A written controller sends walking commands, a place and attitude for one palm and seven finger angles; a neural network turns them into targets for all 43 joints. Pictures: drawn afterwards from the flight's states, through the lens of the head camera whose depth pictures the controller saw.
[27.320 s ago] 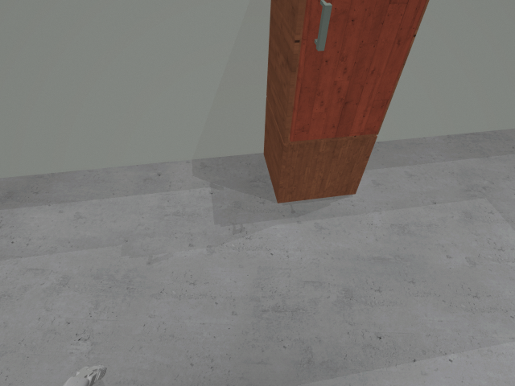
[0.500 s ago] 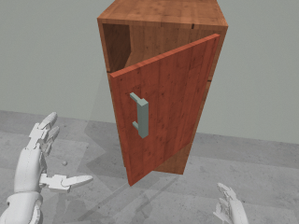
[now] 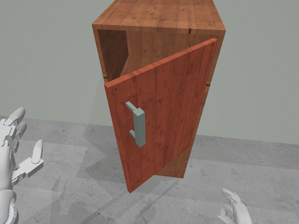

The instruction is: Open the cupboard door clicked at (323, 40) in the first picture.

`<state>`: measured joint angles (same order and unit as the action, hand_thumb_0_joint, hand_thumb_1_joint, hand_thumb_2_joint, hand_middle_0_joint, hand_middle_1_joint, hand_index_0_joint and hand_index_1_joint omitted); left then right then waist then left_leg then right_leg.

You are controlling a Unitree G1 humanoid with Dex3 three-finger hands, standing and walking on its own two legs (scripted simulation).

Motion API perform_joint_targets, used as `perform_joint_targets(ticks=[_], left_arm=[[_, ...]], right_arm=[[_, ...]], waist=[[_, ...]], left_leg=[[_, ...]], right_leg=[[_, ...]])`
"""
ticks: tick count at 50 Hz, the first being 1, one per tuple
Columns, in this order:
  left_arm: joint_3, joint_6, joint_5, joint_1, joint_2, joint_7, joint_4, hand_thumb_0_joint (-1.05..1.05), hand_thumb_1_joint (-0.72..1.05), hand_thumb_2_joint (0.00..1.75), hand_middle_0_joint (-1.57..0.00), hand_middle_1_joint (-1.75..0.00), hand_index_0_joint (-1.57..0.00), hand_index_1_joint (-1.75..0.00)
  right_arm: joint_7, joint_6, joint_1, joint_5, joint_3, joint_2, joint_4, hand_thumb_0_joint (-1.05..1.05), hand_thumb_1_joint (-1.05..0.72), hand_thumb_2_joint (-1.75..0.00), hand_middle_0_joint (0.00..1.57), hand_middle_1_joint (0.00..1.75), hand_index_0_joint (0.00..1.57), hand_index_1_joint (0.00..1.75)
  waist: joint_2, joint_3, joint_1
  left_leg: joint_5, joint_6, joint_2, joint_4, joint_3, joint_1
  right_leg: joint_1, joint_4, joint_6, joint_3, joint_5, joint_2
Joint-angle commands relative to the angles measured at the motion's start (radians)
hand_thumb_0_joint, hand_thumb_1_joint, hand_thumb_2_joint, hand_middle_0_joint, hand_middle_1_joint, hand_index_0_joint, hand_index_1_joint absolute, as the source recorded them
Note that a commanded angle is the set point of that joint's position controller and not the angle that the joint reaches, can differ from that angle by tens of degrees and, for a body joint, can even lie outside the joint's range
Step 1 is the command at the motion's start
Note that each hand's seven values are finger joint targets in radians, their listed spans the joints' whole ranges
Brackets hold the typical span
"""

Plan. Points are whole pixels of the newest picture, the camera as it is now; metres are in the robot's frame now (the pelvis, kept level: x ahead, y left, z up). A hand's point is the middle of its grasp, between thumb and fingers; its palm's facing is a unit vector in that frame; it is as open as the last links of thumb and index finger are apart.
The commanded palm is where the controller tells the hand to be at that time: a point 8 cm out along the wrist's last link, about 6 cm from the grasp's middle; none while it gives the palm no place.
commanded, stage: draw the hand back to the body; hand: left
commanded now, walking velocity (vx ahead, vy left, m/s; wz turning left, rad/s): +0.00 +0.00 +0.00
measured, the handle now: (135, 124) +0.34 +0.09 +0.11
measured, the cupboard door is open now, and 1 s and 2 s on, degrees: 46 46 46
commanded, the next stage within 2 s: step back with the hand held close in 0.34 s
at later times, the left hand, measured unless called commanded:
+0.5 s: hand (42, 159) +0.19 +0.25 +0.15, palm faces +0.45 -0.81 -0.37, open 7.4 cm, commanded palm +0.14 +0.29 +0.17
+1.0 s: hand (13, 188) +0.13 +0.27 +0.15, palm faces +0.36 -0.81 -0.46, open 7.4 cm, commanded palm +0.07 +0.31 +0.17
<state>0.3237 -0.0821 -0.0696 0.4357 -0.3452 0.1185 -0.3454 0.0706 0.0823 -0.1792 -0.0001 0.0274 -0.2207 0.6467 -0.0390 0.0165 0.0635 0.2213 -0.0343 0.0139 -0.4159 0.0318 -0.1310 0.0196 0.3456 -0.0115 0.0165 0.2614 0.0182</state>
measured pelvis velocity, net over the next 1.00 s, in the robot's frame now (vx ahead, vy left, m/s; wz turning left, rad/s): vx -0.07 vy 0.02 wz -0.01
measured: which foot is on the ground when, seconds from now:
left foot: down 0.00-1.00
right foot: down 0.00-1.00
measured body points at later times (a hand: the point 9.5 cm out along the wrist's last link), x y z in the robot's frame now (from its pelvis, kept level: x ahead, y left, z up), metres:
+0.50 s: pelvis +0.00 -0.01 +0.00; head -0.02 -0.03 +0.45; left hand +0.16 +0.29 +0.17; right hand +0.19 -0.23 -0.09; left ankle +0.01 +0.09 -0.74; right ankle -0.04 -0.11 -0.74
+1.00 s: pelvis -0.07 +0.02 -0.01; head -0.06 +0.03 +0.44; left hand +0.11 +0.31 +0.17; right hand +0.10 -0.23 -0.08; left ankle +0.01 +0.09 -0.74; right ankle -0.04 -0.11 -0.74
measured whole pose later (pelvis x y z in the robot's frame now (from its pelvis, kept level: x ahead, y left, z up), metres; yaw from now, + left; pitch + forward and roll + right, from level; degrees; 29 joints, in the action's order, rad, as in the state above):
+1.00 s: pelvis -0.07 +0.02 -0.01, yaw -1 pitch -1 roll -2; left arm 0.39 -0.15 -0.05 0.56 -0.43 0.14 -0.51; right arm 0.08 -0.01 -0.19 -0.02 0.00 -0.23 0.54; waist -0.02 0.04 0.00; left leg 0.16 -0.06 0.00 -0.52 0.04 -0.35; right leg 0.25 0.46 0.01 0.01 0.20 0.03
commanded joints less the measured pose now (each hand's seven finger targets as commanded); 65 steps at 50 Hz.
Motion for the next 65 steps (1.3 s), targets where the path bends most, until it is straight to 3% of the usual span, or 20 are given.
perform_joint_targets(ticks=[1,6,13,22,23,24,25,27,31,36,38,42,46,49,51,53,57,59,62,65], left_arm=[[0.094,-0.061,0.005,-0.100,-0.166,0.012,-0.223,0.00,0.90,0.90,-0.20,-0.30,-0.20,-0.30],[0.099,-0.055,0.002,-0.090,-0.173,0.012,-0.201,0.00,0.90,0.90,-0.20,-0.30,-0.20,-0.30],[0.118,-0.061,0.001,-0.095,-0.193,0.013,-0.238,0.00,0.90,0.90,-0.20,-0.30,-0.20,-0.30],[0.110,-0.061,-0.004,-0.083,-0.175,0.005,-0.178,0.00,0.90,0.90,-0.20,-0.30,-0.20,-0.30],[0.123,-0.078,-0.006,-0.109,-0.205,0.006,-0.325,0.00,0.90,0.90,-0.20,-0.30,-0.20,-0.30],[0.288,-0.125,0.006,-0.241,-0.379,0.020,-0.378,0.00,0.90,0.90,-0.20,-0.30,-0.20,-0.30],[0.204,-0.125,-0.004,-0.074,-0.265,0.003,-0.278,0.00,0.90,0.90,-0.20,-0.30,-0.20,-0.30],[0.147,-0.099,0.001,0.057,-0.198,-0.009,-0.231,0.00,0.90,0.90,-0.20,-0.30,-0.20,-0.30],[0.149,-0.096,0.002,0.098,-0.200,-0.003,-0.237,0.00,0.90,0.90,-0.20,-0.30,-0.20,-0.30],[0.192,-0.097,0.000,0.091,-0.253,0.014,-0.282,0.00,0.90,0.90,-0.20,-0.30,-0.20,-0.30],[0.197,-0.099,0.001,0.084,-0.262,0.020,-0.304,0.00,0.90,0.90,-0.20,-0.30,-0.20,-0.30],[0.194,-0.106,0.005,0.096,-0.260,0.031,-0.340,0.00,0.90,0.90,-0.20,-0.30,-0.20,-0.30],[0.202,-0.127,0.014,0.102,-0.261,0.043,-0.370,0.00,0.90,0.90,-0.20,-0.30,-0.20,-0.30],[0.232,-0.150,0.027,0.118,-0.267,0.049,-0.378,0.00,0.90,0.90,-0.20,-0.30,-0.20,-0.30],[0.240,-0.163,0.038,0.120,-0.245,0.049,-0.374,0.00,0.90,0.90,-0.20,-0.30,-0.20,-0.30],[0.250,-0.168,0.044,0.107,-0.241,0.046,-0.363,0.00,0.90,0.90,-0.20,-0.30,-0.20,-0.30],[0.231,-0.177,0.037,0.112,-0.225,0.036,-0.357,0.00,0.90,0.90,-0.20,-0.30,-0.20,-0.30],[0.226,-0.185,0.024,0.092,-0.241,0.036,-0.372,0.00,0.90,0.90,-0.20,-0.30,-0.20,-0.30],[0.180,-0.191,0.012,0.054,-0.228,0.045,-0.394,0.00,0.90,0.90,-0.20,-0.30,-0.20,-0.30],[0.193,-0.183,0.020,0.038,-0.261,0.058,-0.404,0.00,0.90,0.90,-0.20,-0.30,-0.20,-0.30]], right_arm=[[0.006,0.051,0.122,-0.003,-0.043,-0.112,-0.164,0.00,-0.90,-0.90,0.20,0.30,0.20,0.30],[0.006,0.042,0.124,-0.002,-0.047,-0.116,-0.167,0.00,-0.90,-0.90,0.20,0.30,0.20,0.30],[0.007,0.043,0.129,-0.003,-0.043,-0.105,-0.166,0.00,-0.90,-0.90,0.20,0.30,0.20,0.30],[0.010,0.037,0.132,-0.004,-0.048,-0.107,-0.162,0.00,-0.90,-0.90,0.20,0.30,0.20,0.30],[0.007,0.047,0.142,-0.006,-0.047,-0.105,-0.184,0.00,-0.90,-0.90,0.20,0.30,0.20,0.30],[0.004,0.026,0.117,-0.022,-0.029,-0.108,-0.218,0.00,-0.90,-0.90,0.20,0.30,0.20,0.30],[0.007,0.014,0.134,-0.013,-0.043,-0.114,-0.191,0.00,-0.90,-0.90,0.20,0.30,0.20,0.30],[0.001,-0.011,0.122,-0.013,-0.055,-0.123,-0.206,0.00,-0.90,-0.90,0.20,0.30,0.20,0.30],[0.006,-0.043,0.106,-0.019,-0.071,-0.129,-0.217,0.00,-0.90,-0.90,0.20,0.30,0.20,0.30],[0.019,-0.065,0.105,-0.028,-0.078,-0.122,-0.241,0.00,-0.90,-0.90,0.20,0.30,0.20,0.30],[0.022,-0.068,0.102,-0.030,-0.079,-0.121,-0.249,0.00,-0.90,-0.90,0.20,0.30,0.20,0.30],[0.025,-0.061,0.098,-0.028,-0.079,-0.125,-0.259,0.00,-0.90,-0.90,0.20,0.30,0.20,0.30],[0.023,-0.045,0.091,-0.024,-0.077,-0.133,-0.263,0.00,-0.90,-0.90,0.20,0.30,0.20,0.30],[0.024,-0.026,0.091,-0.016,-0.078,-0.147,-0.269,0.00,-0.90,-0.90,0.20,0.30,0.20,0.30],[0.024,-0.011,0.087,-0.012,-0.078,-0.148,-0.276,0.00,-0.90,-0.90,0.20,0.30,0.20,0.30],[0.022,0.002,0.074,-0.009,-0.083,-0.144,-0.271,0.00,-0.90,-0.90,0.20,0.30,0.20,0.30],[0.010,0.025,0.063,-0.007,-0.085,-0.136,-0.252,0.00,-0.90,-0.90,0.20,0.30,0.20,0.30],[0.007,0.036,0.060,-0.002,-0.085,-0.129,-0.232,0.00,-0.90,-0.90,0.20,0.30,0.20,0.30],[0.003,0.050,0.034,-0.017,-0.091,-0.121,-0.194,0.00,-0.90,-0.90,0.20,0.30,0.20,0.30],[0.014,0.044,0.046,-0.006,-0.080,-0.108,-0.177,0.00,-0.90,-0.90,0.20,0.30,0.20,0.30]], waist=[[-0.063,-0.091,-0.006],[0.007,-0.091,-0.004],[-0.055,-0.107,-0.001],[0.011,-0.071,-0.002],[-0.041,-0.128,0.008],[-0.092,-0.028,-0.033],[-0.006,-0.039,-0.036],[0.036,-0.059,-0.040],[0.002,-0.137,-0.048],[0.048,-0.177,-0.049],[0.059,-0.170,-0.051],[-0.003,-0.150,-0.051],[-0.050,-0.099,-0.056],[-0.123,-0.075,-0.053],[-0.179,-0.067,-0.048],[-0.180,-0.066,-0.043],[-0.095,-0.055,-0.055],[-0.033,-0.049,-0.065],[0.138,-0.167,-0.076],[0.115,-0.147,-0.086]], left_leg=[[-0.280,0.020,-0.039,0.051,-0.039,0.105],[-0.269,0.012,-0.036,0.049,-0.036,0.100],[-0.272,0.015,-0.030,0.041,-0.031,0.110],[-0.243,0.006,-0.030,0.044,-0.021,0.100],[-0.267,0.005,-0.028,0.033,-0.026,0.121],[-0.214,-0.007,-0.035,0.003,-0.054,0.055],[-0.220,-0.011,-0.041,-0.025,-0.065,0.041],[-0.255,-0.011,-0.049,-0.039,-0.052,0.049],[-0.355,-0.004,-0.076,-0.046,-0.043,0.065],[-0.386,-0.001,-0.091,-0.052,-0.047,0.042],[-0.355,-0.002,-0.091,-0.056,-0.048,0.022],[-0.249,-0.004,-0.097,-0.037,-0.067,-0.052],[0.004,-0.009,-0.110,0.013,-0.110,-0.170],[0.243,-0.031,-0.151,0.127,-0.182,-0.335],[0.426,-0.061,-0.211,0.240,-0.249,-0.511],[0.478,-0.077,-0.236,0.273,-0.272,-0.600],[0.423,-0.054,-0.189,0.182,-0.225,-0.520],[0.308,-0.014,-0.129,0.090,-0.173,-0.356],[0.063,0.034,-0.046,-0.206,-0.075,-0.010],[0.020,0.033,-0.035,-0.292,-0.075,-0.010]], right_leg=[[0.076,-0.043,-0.010,0.001,-0.247,-0.008],[0.075,-0.049,-0.006,-0.001,-0.258,-0.008],[0.067,-0.054,-0.008,-0.006,-0.266,-0.011],[0.083,-0.067,-0.001,-0.009,-0.258,-0.011],[0.058,-0.059,-0.002,-0.018,-0.288,-0.015],[0.144,-0.092,-0.004,-0.072,-0.342,-0.059],[0.161,-0.086,-0.001,-0.077,-0.371,-0.080],[0.174,-0.067,0.012,-0.075,-0.415,-0.089],[0.174,-0.024,0.021,-0.062,-0.441,-0.087],[0.163,0.025,0.021,-0.061,-0.460,-0.084],[0.176,0.029,0.021,-0.070,-0.438,-0.084],[0.184,0.041,0.013,-0.089,-0.318,-0.081],[0.201,0.038,0.001,-0.096,-0.084,-0.068],[0.119,0.118,0.010,-0.057,0.036,-0.024],[-0.010,0.275,0.022,-0.021,0.020,0.024],[-0.069,0.365,0.021,-0.007,0.017,0.045],[0.036,0.242,-0.006,-0.049,0.093,0.029],[0.198,0.079,-0.038,-0.122,0.126,-0.020],[0.426,-0.035,-0.087,-0.220,0.042,-0.149],[0.457,-0.011,-0.094,-0.233,-0.189,-0.209]])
